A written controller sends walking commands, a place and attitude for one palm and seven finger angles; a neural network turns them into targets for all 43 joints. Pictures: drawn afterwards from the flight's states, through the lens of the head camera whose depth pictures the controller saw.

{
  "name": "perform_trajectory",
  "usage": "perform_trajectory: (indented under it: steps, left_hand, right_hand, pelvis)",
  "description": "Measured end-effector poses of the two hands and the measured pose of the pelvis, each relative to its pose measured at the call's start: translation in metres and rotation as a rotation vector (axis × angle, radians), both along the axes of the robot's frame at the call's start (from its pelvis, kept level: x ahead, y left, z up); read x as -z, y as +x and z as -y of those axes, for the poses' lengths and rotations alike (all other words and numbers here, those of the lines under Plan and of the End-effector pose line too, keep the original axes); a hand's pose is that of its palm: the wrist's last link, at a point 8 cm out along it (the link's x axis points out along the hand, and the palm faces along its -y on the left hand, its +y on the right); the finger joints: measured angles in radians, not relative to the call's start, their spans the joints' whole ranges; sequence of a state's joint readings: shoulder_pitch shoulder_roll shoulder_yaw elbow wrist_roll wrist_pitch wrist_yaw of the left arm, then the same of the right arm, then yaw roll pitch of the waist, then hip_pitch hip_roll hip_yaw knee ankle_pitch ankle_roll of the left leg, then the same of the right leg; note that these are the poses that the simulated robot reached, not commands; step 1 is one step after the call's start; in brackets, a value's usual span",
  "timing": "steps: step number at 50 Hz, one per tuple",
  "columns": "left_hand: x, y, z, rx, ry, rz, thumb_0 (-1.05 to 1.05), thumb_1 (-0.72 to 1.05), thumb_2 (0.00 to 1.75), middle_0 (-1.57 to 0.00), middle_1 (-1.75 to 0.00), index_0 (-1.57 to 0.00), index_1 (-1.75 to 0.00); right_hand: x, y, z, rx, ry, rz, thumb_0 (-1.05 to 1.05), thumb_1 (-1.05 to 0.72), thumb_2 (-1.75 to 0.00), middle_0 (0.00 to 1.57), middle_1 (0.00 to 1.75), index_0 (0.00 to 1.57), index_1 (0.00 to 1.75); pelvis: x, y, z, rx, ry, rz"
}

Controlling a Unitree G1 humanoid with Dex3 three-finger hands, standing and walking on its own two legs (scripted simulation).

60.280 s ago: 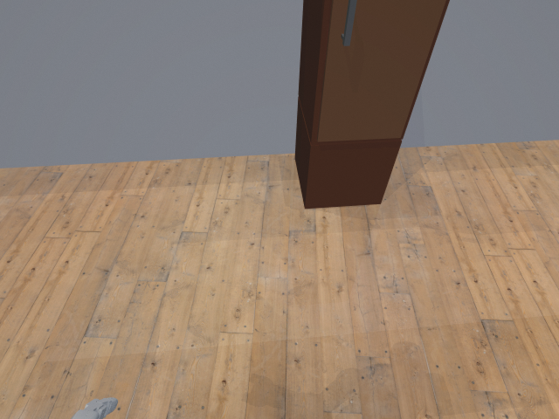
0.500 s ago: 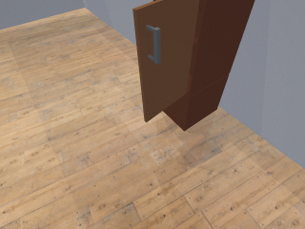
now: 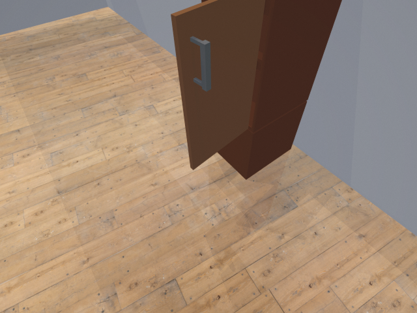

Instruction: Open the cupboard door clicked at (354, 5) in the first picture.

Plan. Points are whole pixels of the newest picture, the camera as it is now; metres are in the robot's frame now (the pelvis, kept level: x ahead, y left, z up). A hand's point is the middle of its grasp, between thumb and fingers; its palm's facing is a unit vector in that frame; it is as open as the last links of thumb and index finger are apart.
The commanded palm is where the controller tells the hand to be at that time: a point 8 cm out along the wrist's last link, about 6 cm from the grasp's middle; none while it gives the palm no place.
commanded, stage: look to check the result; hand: left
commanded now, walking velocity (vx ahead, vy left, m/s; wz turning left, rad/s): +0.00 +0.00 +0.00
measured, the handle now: (200, 64) +0.70 +0.05 +0.11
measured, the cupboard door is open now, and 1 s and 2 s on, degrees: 97 97 97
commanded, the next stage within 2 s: stand and wait in 0.44 s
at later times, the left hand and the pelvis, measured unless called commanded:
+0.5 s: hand out of the picture +0.10 +0.23 -0.15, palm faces -0.01 -0.94 -0.35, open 7.4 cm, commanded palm none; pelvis +0.02 -0.01 +0.00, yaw +0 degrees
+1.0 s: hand out of the picture +0.11 +0.24 -0.15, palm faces -0.03 -0.94 -0.35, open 7.4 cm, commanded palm none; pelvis +0.03 -0.01 +0.00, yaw +0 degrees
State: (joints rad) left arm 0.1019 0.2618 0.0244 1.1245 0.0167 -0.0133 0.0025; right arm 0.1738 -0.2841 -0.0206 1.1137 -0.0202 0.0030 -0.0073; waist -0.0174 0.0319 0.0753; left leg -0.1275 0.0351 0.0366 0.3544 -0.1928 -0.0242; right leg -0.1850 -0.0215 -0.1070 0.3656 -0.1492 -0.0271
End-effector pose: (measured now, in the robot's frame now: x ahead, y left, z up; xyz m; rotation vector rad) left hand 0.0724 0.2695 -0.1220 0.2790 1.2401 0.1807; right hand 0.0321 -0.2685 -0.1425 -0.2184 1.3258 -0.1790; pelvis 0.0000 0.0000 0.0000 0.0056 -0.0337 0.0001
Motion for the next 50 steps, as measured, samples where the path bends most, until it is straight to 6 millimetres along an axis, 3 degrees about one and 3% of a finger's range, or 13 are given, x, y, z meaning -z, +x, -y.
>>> perform_trajectory:
  steps: [12,28,50]
  left_hand:
    - [-0.006,0.002,-0.009,-0.013,0.039,-0.026,0.01,0.91,0.90,-0.20,-0.30,-0.20,-0.30]
    - [-0.010,0.026,-0.006,0.003,0.043,0.014,0.01,0.91,0.90,-0.20,-0.30,-0.20,-0.30]
    - [-0.009,0.034,-0.010,0.019,0.041,0.010,0.01,0.91,0.90,-0.20,-0.30,-0.20,-0.30]
  right_hand:
    - [-0.001,0.020,0.012,-0.016,-0.011,0.006,0.01,-0.91,-0.90,0.20,0.30,0.20,0.30]
    - [-0.007,0.050,0.023,-0.033,-0.029,0.056,0.01,-0.91,-0.90,0.20,0.30,0.20,0.30]
    - [-0.009,0.043,0.023,-0.021,-0.040,0.031,0.01,-0.91,-0.90,0.20,0.30,0.20,0.30]
  pelvis:
    - [-0.001,0.010,0.006,-0.001,-0.002,-0.004]
    - [-0.002,0.022,0.010,0.000,-0.003,-0.007]
    - [-0.003,0.026,0.008,0.007,-0.005,-0.007]
